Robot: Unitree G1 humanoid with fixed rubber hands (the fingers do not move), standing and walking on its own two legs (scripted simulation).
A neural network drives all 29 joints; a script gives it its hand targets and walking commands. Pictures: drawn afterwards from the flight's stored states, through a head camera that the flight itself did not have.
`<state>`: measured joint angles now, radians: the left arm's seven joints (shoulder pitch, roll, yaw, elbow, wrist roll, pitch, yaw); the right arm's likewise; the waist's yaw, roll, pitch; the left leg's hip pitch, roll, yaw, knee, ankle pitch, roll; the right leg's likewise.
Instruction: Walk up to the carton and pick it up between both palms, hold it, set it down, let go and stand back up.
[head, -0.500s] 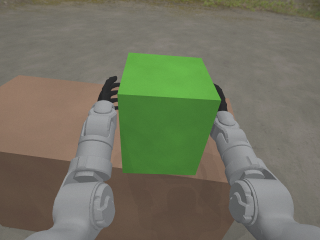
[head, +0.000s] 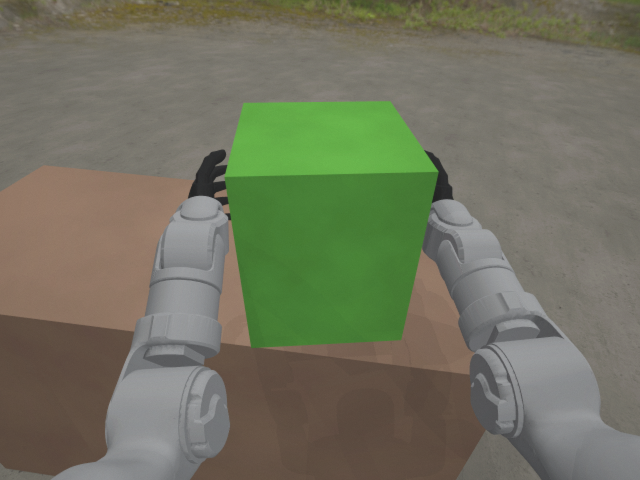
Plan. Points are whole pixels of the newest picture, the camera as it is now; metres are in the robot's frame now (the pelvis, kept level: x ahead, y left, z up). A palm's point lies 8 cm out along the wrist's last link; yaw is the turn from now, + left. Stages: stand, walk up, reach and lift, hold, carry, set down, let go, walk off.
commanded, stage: reach and lift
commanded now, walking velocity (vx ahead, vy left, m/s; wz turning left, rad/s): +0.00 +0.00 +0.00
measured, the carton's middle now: (322, 221) +0.41 -0.02 +0.19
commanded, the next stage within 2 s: hold in 1.18 s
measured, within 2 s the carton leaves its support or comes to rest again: neither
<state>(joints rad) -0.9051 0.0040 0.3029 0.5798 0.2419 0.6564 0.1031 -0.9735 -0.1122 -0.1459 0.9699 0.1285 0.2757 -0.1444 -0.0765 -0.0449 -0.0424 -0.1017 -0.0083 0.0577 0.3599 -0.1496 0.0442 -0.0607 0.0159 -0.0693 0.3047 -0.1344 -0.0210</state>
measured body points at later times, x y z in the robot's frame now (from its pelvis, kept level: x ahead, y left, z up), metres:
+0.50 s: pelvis +0.01 +0.00 +0.00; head -0.05 +0.02 +0.44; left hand +0.41 +0.13 +0.23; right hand +0.41 -0.16 +0.23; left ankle +0.04 +0.09 -0.75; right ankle +0.03 -0.11 -0.75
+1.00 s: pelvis +0.00 -0.01 +0.00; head -0.07 +0.01 +0.44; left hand +0.40 +0.14 +0.25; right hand +0.40 -0.16 +0.26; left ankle +0.04 +0.09 -0.75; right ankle +0.03 -0.11 -0.75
